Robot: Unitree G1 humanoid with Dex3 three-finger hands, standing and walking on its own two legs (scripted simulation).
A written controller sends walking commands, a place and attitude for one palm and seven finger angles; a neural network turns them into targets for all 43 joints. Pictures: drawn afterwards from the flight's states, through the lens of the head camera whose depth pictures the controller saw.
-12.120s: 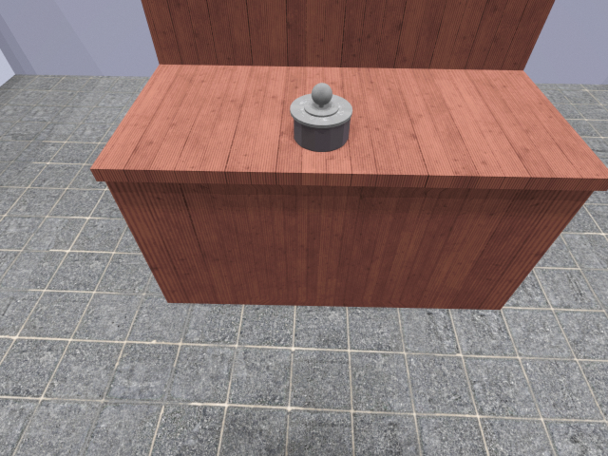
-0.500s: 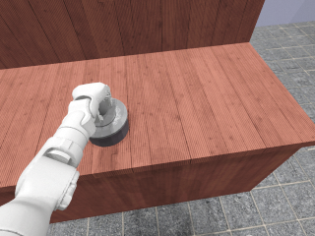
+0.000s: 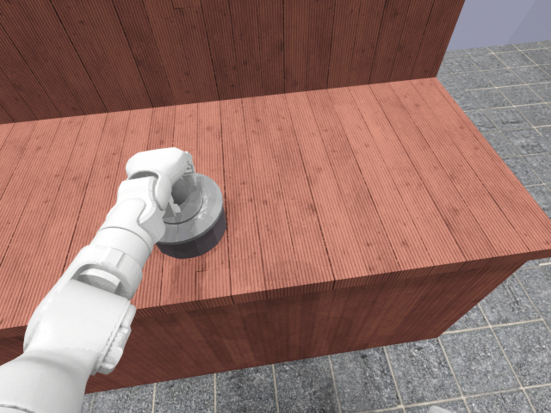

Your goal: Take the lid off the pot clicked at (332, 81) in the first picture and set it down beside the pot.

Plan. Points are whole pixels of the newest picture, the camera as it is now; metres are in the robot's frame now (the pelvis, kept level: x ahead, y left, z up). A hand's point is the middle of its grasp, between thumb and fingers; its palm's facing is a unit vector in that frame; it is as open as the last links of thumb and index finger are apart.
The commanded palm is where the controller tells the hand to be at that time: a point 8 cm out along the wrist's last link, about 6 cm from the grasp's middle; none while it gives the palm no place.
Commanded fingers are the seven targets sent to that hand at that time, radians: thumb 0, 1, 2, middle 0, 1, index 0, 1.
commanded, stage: close the fingers and squeeze the knob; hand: left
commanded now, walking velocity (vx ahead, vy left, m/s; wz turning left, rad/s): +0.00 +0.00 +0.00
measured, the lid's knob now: (172, 191) +0.48 +0.17 +0.03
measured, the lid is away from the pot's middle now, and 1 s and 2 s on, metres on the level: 0.01 0.01 0.02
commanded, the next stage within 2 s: lift the lid straight up in 0.06 s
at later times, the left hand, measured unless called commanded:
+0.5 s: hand (162, 191) +0.45 +0.17 +0.07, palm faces -0.32 -0.07 -0.94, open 8.0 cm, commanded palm +0.45 +0.16 +0.14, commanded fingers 0.00 0.63 0.98 -0.79 -1.05 -0.79 -1.04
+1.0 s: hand (154, 170) +0.45 +0.17 +0.11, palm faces -0.28 -0.07 -0.96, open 8.0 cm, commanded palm +0.45 +0.16 +0.18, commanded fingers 0.00 0.63 0.98 -0.79 -1.05 -0.79 -1.04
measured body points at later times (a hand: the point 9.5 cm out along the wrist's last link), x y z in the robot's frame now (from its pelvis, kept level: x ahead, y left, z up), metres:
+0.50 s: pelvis +0.00 +0.00 +0.00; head +0.04 -0.02 +0.45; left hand +0.46 +0.17 +0.12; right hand +0.08 -0.26 -0.14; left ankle -0.01 +0.11 -0.73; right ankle -0.02 -0.13 -0.73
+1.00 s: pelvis +0.00 +0.00 +0.00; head +0.03 -0.02 +0.45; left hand +0.46 +0.17 +0.17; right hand +0.10 -0.26 -0.13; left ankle -0.01 +0.11 -0.73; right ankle -0.02 -0.13 -0.73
